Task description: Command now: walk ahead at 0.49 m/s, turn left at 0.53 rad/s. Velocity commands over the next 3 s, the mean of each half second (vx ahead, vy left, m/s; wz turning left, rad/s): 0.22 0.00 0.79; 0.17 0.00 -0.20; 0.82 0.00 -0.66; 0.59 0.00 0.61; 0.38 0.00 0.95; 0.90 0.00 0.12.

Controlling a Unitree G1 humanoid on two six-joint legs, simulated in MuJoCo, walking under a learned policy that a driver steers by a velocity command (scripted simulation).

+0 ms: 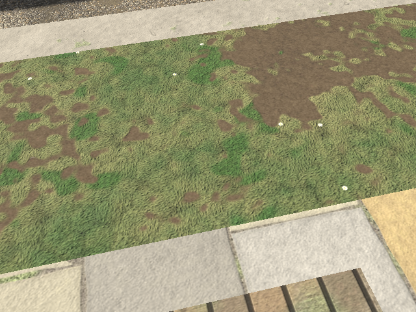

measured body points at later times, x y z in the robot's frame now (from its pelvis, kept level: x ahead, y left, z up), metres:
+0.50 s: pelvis +0.17 +0.05 -0.01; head +0.23 +0.08 +0.43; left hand +0.23 +0.37 -0.10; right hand +0.43 -0.15 -0.10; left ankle +0.23 +0.13 -0.74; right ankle +0.25 -0.11 -0.66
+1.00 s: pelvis +0.29 +0.05 +0.01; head +0.32 +0.05 +0.46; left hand +0.27 +0.35 -0.09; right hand +0.55 -0.15 -0.08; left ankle +0.24 +0.16 -0.71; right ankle +0.35 -0.07 -0.74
